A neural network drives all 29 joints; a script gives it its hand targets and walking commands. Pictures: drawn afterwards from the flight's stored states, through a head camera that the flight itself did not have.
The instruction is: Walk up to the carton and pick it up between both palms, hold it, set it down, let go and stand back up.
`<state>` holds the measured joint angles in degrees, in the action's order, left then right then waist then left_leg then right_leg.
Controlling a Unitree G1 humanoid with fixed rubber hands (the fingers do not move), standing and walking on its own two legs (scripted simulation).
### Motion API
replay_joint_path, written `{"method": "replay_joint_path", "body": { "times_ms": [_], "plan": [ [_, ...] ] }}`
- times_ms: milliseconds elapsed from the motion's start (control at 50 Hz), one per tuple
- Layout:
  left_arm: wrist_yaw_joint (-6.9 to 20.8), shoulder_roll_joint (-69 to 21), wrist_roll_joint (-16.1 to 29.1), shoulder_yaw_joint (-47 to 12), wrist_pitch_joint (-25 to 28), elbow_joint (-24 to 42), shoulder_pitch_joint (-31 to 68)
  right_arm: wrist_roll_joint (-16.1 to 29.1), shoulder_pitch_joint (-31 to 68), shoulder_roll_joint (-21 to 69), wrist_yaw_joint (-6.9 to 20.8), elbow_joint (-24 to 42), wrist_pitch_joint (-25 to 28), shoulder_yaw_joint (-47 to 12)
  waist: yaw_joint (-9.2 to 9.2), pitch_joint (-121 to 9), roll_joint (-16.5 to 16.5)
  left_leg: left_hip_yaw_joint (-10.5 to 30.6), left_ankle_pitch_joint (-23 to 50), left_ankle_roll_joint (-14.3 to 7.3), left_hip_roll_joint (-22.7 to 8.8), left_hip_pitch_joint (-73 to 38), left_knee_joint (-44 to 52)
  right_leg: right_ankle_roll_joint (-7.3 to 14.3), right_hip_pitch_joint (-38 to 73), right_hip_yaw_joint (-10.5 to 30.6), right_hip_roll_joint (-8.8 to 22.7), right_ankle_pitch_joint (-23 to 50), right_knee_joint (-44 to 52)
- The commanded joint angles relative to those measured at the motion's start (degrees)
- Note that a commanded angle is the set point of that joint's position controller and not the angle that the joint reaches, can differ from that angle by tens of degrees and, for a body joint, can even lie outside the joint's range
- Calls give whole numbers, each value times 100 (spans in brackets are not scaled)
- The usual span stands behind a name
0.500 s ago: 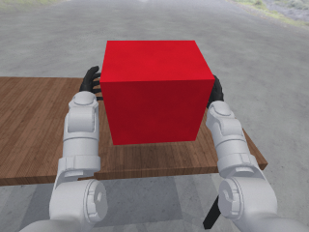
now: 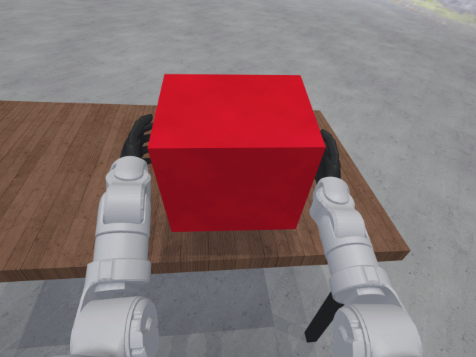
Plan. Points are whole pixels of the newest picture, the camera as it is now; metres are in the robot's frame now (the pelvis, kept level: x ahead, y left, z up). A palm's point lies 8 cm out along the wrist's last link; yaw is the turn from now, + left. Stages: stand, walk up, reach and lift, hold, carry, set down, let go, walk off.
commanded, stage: set down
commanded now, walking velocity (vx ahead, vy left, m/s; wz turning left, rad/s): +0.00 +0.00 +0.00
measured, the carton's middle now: (234, 156) +0.42 +0.00 +0.15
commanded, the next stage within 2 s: none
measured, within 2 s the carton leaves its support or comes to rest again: neither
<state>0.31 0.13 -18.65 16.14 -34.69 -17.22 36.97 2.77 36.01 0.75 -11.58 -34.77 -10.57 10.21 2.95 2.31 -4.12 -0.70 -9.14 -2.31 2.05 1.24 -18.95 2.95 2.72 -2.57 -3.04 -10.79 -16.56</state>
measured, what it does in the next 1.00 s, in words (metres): stands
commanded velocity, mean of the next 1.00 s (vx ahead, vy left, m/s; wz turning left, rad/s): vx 0.00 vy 0.00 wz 0.00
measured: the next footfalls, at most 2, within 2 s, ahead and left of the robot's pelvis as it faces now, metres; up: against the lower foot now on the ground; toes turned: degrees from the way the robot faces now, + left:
none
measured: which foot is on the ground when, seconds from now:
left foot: down 0.00-1.00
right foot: down 0.00-1.00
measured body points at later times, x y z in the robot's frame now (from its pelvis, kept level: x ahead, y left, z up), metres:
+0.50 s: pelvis +0.00 +0.00 +0.00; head -0.03 +0.03 +0.45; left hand +0.40 +0.18 +0.13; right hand +0.39 -0.15 +0.13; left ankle +0.03 +0.09 -0.75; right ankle -0.01 -0.08 -0.75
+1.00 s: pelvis +0.02 +0.01 +0.00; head +0.01 +0.04 +0.45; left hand +0.43 +0.18 +0.09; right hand +0.41 -0.15 +0.10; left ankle +0.03 +0.09 -0.75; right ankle -0.01 -0.08 -0.75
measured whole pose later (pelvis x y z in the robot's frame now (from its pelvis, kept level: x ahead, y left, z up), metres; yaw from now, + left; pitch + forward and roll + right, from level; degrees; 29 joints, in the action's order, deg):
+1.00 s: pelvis +0.02 +0.01 +0.00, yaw -2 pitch -1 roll +0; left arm -1.4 1.7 -15.3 19.8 -14.8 -45.1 41.7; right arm -12.2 38.5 4.5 -5.9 -50.0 2.2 27.2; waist -0.8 -0.5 -3.9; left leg -3.2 -8.6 -2.7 1.8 7.1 -16.7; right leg 2.4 -3.9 -2.0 -2.6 -9.9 -14.8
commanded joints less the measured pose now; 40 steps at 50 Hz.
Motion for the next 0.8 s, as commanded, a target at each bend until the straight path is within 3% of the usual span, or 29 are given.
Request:
{"method": "replay_joint_path", "body": {
  "times_ms": [0,80,160,320,420,500,640,780],
  "plan": [
    [1260,-2652,690,-1951,685,673,4242,-8,5310,2548,997,1776,728,-1892,-98,-2804,319,-88,1325,223,-183,-837,234,-644,577,0,418,2308,-7],
    [1231,-2618,648,-1900,896,607,4251,-165,5206,2617,1062,1583,938,-1831,-197,-2958,398,-144,1786,303,-205,-1022,154,-621,535,-82,349,2379,-19],
    [1167,-2622,704,-1942,1125,447,4450,-252,5401,2747,1099,1584,1145,-1762,-253,-3074,384,-166,1764,305,-227,-1044,142,-614,419,-108,332,2272,1],
    [911,-2872,1078,-2456,1682,218,5167,-566,5605,2849,1175,1223,1456,-1492,-137,-3697,701,-125,2074,460,-313,-1289,10,-512,-90,-185,283,1758,96],
    [905,-2854,993,-2140,1893,-530,5228,-912,5498,2835,1212,584,1457,-1024,-116,-3433,643,-190,1593,380,-296,-961,152,-529,-28,-122,344,1541,151],
    [879,-2887,978,-2011,2126,-763,5437,-1102,5471,2892,1272,155,1517,-750,-88,-3580,657,-207,1790,422,-307,-992,143,-534,-18,-134,316,1561,152],
    [910,-2778,763,-1508,2336,-1272,5203,-1310,5457,2894,1349,-114,1600,-525,-258,-3381,496,-244,2001,408,-302,-826,204,-599,217,-112,310,1974,111],
    [881,-2704,682,-1304,2518,-1338,5210,-1442,5332,2909,1447,-281,1696,-416,-401,-3497,475,-301,2299,443,-346,-886,178,-592,204,-122,267,2031,97]
  ]
}}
